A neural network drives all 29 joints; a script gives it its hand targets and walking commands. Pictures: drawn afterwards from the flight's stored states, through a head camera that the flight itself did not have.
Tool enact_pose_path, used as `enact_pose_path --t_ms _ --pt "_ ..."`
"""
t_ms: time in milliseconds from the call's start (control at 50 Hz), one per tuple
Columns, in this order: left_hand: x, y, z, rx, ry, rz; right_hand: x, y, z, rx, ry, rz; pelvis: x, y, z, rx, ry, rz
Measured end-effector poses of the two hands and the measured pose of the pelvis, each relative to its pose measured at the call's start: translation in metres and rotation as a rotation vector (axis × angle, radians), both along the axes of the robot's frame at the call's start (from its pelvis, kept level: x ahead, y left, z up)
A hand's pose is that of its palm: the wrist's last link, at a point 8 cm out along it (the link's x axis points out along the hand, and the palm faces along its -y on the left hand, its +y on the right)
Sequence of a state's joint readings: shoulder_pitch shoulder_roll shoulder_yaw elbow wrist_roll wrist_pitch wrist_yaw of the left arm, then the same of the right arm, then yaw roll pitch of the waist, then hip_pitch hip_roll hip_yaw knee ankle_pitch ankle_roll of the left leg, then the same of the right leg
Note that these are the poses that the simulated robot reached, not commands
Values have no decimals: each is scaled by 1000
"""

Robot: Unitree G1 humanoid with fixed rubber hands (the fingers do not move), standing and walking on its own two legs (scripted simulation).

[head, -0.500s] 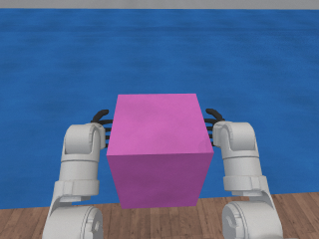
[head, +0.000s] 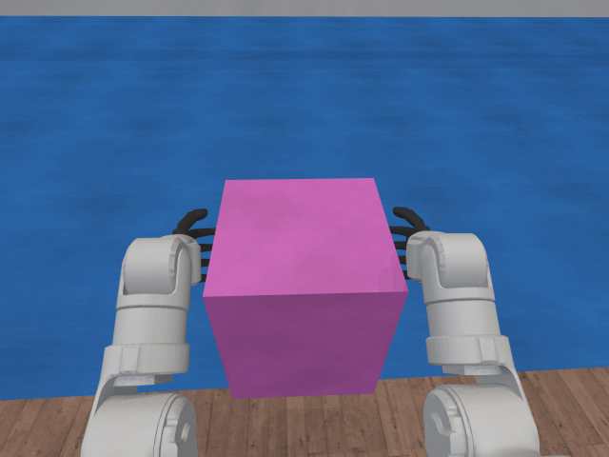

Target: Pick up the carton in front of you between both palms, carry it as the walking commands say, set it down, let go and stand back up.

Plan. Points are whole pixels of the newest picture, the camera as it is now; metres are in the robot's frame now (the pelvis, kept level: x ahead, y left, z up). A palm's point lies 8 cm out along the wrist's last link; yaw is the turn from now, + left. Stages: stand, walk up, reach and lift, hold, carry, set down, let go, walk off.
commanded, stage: carry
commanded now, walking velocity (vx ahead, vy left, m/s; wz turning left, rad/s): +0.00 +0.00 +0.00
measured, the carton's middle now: (302, 290) +0.35 +0.00 +0.05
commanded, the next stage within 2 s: none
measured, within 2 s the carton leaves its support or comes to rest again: neither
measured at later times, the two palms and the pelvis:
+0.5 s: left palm (186, 256) +0.34 +0.15 +0.13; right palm (419, 252) +0.34 -0.15 +0.13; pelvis +0.00 +0.00 +0.00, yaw +0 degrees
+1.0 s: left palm (177, 241) +0.38 +0.17 +0.12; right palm (397, 229) +0.39 -0.13 +0.13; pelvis +0.04 +0.01 +0.00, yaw +1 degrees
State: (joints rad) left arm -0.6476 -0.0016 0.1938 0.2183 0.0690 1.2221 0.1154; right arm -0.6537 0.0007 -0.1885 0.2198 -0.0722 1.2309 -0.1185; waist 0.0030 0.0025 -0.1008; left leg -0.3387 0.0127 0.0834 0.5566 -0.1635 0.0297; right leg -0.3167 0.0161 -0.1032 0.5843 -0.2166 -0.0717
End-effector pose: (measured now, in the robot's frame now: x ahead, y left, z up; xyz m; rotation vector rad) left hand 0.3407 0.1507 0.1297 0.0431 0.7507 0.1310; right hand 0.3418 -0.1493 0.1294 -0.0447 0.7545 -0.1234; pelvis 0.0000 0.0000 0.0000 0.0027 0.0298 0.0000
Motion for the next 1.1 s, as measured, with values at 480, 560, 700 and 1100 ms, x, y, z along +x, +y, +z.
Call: enact_pose_path --t_ms 480,560,700,1100 --pt "2 -2 0 0 0 0 2 -2 -1 1 0 -1 1 -1 0 1 0 -1" --pt "2 -2 -1 0 0 0 2 -2 -1 1 0 -1 1 -1 0 1 0 -1" --pt "2 -2 -1 0 0 0 2 -2 -1 1 0 -2 1 -2 0 1 0 -1" --pt "71 27 -15 -9 15 6 72 26 -13 -12 15 11 70 20 -8 -2 44 10"
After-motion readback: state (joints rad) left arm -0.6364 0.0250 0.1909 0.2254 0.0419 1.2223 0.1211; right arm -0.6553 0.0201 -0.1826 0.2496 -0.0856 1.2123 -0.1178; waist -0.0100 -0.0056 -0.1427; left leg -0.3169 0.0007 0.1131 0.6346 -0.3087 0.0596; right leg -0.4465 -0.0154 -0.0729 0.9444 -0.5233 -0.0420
